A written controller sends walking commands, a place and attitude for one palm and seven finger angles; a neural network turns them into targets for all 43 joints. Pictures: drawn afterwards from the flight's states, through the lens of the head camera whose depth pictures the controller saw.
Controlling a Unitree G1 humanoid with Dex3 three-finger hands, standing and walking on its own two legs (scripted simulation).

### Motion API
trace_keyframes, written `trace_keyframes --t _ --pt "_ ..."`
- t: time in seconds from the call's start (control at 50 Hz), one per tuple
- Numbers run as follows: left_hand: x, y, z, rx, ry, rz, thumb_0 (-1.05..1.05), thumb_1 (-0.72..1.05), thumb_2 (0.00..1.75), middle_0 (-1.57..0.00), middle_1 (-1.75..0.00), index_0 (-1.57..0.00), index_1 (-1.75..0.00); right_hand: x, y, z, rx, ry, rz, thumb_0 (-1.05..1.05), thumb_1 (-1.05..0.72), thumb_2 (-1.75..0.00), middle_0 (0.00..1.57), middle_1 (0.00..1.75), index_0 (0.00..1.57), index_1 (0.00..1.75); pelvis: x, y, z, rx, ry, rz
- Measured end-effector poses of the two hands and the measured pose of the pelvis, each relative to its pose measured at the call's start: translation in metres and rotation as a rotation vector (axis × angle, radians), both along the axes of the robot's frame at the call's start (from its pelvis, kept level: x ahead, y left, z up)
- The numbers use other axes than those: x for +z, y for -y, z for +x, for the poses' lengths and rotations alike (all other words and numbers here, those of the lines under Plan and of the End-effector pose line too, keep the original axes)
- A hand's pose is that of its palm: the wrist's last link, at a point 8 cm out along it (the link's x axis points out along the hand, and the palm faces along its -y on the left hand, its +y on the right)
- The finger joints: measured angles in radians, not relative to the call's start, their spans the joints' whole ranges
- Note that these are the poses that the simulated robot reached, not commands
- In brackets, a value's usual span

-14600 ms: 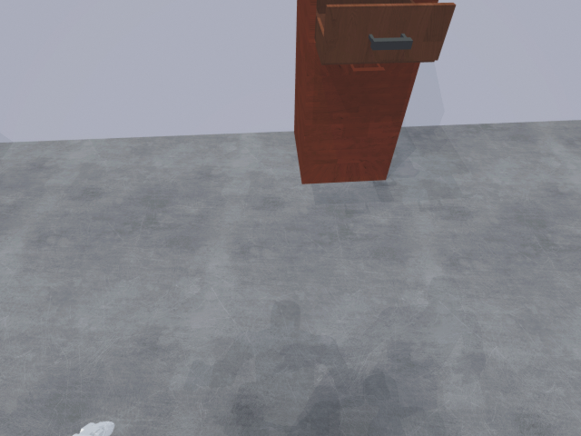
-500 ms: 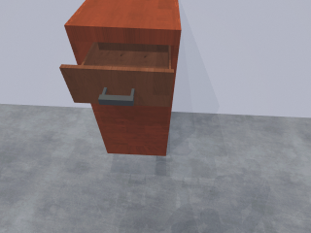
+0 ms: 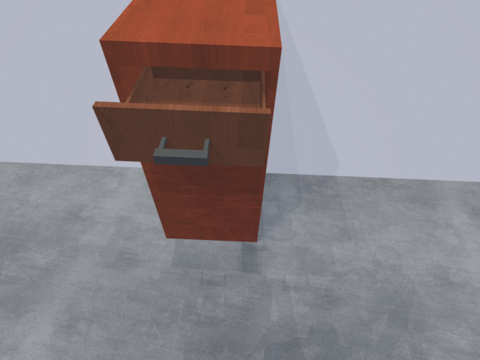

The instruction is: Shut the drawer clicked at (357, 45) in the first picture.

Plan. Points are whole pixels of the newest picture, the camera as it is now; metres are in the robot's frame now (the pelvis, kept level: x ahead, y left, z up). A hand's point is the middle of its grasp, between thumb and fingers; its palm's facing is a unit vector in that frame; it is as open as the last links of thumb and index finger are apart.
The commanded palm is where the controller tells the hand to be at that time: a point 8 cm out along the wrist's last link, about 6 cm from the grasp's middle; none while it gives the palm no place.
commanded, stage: look again from close up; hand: left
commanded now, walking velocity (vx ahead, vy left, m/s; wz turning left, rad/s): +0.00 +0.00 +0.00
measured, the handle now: (183, 149) +0.54 +0.17 +0.02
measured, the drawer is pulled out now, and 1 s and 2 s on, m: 0.17 0.17 0.17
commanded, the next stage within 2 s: shuffle to correct the standing spot in 0.04 s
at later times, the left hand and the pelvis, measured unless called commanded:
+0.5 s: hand out of the picture -0.01 +0.15 -0.19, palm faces +0.10 -0.98 -0.16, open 7.4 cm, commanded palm none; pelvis +0.04 -0.01 -0.02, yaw +1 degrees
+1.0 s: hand (166, 324) +0.22 +0.17 -0.18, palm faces +0.02 -0.97 -0.24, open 7.3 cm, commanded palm none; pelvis +0.15 -0.03 -0.01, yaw +1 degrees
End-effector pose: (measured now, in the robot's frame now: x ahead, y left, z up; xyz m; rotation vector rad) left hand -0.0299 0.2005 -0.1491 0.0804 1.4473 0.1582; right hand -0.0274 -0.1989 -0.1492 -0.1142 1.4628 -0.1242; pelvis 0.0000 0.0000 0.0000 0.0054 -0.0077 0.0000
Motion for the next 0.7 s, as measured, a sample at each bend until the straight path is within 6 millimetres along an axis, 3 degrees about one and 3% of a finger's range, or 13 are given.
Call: trace_keyframes --t 0.26,0.48,0.54,0.64,0.7 --pt "-0.003 -0.001 -0.002 0.003 -0.015 -0.009 0.0 0.91 0.9 -0.2 -0.3 -0.2 -0.3 -0.001 0.0 0.003 -0.004 0.001 -0.005 0.0 -0.91 -0.9 0.2 0.3 0.2 0.3 -0.002 -0.002 0.004 -0.001 0.003 0.002" --pt "-0.011 0.003 0.011 0.031 -0.045 0.003 0.0 0.91 0.9 -0.2 -0.3 -0.2 -0.3 -0.013 0.008 0.005 -0.034 -0.068 0.004 0.0 -0.91 -0.9 0.2 0.3 0.2 0.3 -0.015 0.008 0.036 0.01 -0.011 -0.006" --pt "-0.013 0.004 0.01 0.074 -0.048 0.001 0.0 0.91 0.9 -0.2 -0.3 -0.2 -0.3 -0.012 0.012 0.024 0.003 -0.089 -0.007 0.0 -0.91 -0.9 0.2 0.3 0.2 0.3 -0.017 0.007 0.046 0.035 -0.012 -0.016" --pt "-0.021 0.005 -0.001 0.088 -0.144 -0.04 0.0 0.91 0.9 -0.2 -0.3 -0.2 -0.3 -0.011 0.015 0.092 0.035 0.034 -0.058 0.01 -0.91 -0.9 0.2 0.3 0.2 0.3 -0.023 -0.005 0.069 0.023 -0.004 -0.012" --pt "-0.026 -0.001 0.01 0.044 -0.207 -0.064 0.0 0.91 0.9 -0.2 -0.3 -0.2 -0.3 -0.011 0.018 0.118 0.003 0.13 -0.098 0.01 -0.93 -0.9 0.2 0.3 0.2 0.3 -0.028 -0.011 0.084 -0.018 0.008 -0.006"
